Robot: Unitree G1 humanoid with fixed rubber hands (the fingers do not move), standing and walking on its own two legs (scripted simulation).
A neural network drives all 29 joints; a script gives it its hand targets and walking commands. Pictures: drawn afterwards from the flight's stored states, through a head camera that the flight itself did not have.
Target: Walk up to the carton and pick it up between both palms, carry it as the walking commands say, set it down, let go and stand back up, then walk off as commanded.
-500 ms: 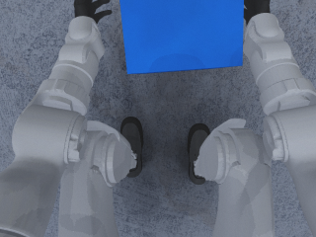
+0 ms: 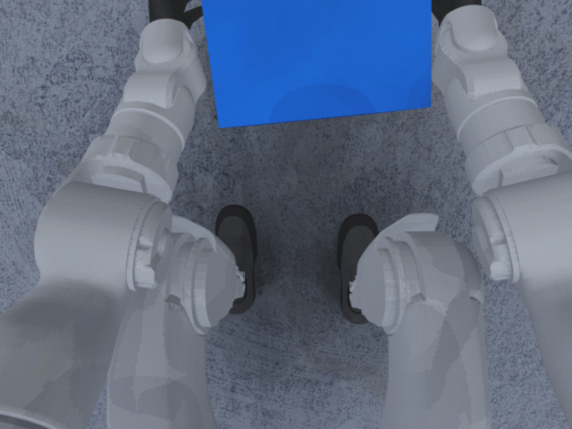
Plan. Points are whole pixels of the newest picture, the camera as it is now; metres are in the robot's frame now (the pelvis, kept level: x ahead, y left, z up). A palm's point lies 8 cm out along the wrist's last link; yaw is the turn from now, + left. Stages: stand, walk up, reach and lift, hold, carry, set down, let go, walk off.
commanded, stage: reach and lift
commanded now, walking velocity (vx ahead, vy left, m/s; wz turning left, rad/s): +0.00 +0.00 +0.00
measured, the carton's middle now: (312, 37) +0.52 -0.02 -0.26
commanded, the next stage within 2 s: none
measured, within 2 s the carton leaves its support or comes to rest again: leaves its support in 0.44 s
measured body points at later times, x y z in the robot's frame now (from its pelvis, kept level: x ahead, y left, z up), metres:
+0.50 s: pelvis +0.00 +0.00 -0.03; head +0.35 -0.04 +0.25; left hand +0.55 +0.14 -0.17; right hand +0.55 -0.17 -0.19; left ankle +0.13 +0.12 -0.35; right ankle +0.11 -0.10 -0.35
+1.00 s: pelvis +0.01 +0.01 +0.01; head +0.33 -0.03 +0.32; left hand +0.53 +0.13 -0.11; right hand +0.55 -0.17 -0.11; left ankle +0.13 +0.13 -0.35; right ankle +0.11 -0.10 -0.35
